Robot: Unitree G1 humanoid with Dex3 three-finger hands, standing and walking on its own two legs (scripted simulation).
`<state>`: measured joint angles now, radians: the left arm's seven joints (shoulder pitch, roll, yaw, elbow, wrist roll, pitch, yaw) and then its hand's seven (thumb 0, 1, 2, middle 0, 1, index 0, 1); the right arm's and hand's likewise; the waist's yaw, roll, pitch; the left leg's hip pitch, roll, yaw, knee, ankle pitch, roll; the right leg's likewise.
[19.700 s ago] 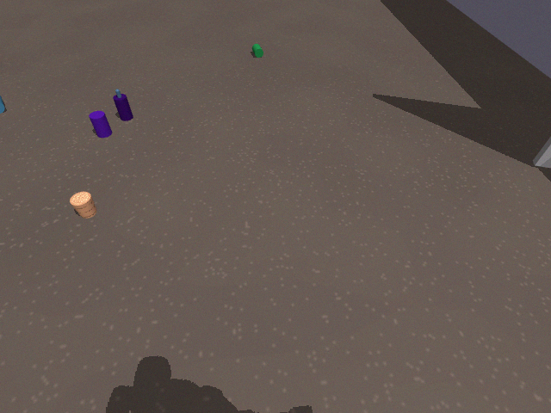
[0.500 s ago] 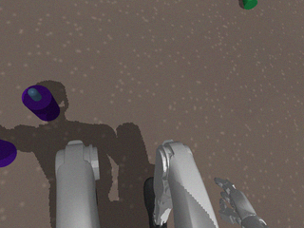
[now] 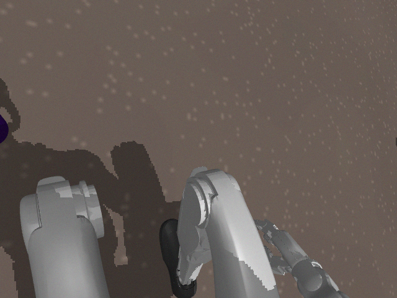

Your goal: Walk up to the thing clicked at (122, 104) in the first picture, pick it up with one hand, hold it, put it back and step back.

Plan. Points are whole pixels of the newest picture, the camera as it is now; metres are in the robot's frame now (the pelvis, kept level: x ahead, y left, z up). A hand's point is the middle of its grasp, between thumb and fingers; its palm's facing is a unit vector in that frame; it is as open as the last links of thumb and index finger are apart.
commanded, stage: approach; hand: left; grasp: from the side
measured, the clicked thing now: out of the picture +0.44 +0.34 -0.22
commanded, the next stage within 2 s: close in in 0.10 s
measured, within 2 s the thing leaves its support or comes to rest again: neither
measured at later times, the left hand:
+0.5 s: hand out of the picture +0.42 +0.36 -0.16, palm faces +0.38 -0.92 +0.06, open 17.6 cm
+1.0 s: hand out of the picture +0.43 +0.34 -0.17, palm faces +0.43 -0.90 +0.02, open 17.6 cm
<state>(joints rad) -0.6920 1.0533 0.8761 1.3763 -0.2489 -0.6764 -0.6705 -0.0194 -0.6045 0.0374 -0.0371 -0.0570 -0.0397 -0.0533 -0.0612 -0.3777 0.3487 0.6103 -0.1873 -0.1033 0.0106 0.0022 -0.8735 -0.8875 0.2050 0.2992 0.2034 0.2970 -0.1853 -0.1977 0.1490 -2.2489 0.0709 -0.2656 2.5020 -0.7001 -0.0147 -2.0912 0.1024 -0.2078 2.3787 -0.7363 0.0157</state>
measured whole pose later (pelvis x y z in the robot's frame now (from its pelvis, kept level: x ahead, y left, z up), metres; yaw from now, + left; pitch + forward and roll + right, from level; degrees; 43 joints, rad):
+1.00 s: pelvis -0.01 +0.01 -0.03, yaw -4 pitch +13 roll -15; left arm -0.67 0.93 0.64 1.45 -0.21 -0.99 -0.19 -0.02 -0.60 0.07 -0.03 -0.08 -0.05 -0.05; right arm -0.12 -0.39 0.53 0.52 -0.31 0.05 0.09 0.00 -0.90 -0.89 0.21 0.30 0.21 0.30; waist -0.24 -0.25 0.26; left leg -2.24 0.08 -0.38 2.65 -0.70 -0.01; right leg -2.07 0.15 -0.28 2.45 -0.67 0.05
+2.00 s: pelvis -0.02 +0.01 -0.03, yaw -5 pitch +11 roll -17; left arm -0.68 0.96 0.62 1.47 -0.15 -1.03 -0.11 -0.02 -0.22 0.37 -0.36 -0.39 -0.39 -0.36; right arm -0.18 -0.37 0.57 0.51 -0.34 0.09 0.09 0.00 -0.88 -0.89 0.21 0.30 0.20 0.30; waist -0.23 -0.30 0.30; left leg -2.22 0.08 -0.40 2.66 -0.70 0.00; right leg -2.04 0.16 -0.30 2.43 -0.67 0.06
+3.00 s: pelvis +0.00 +0.00 +0.00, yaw -1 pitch +23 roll -13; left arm -0.52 0.70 0.53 0.96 -0.17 -0.66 -0.17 0.00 -0.33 0.93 -0.65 -0.96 -0.89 -1.16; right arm -0.02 -0.32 0.29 0.59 -0.19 0.08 0.07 0.00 -0.90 -0.89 0.21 0.30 0.20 0.30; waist -0.14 -0.13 0.08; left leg -2.25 0.07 -0.28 2.51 -0.69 -0.01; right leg -2.08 0.10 -0.22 2.37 -0.72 0.02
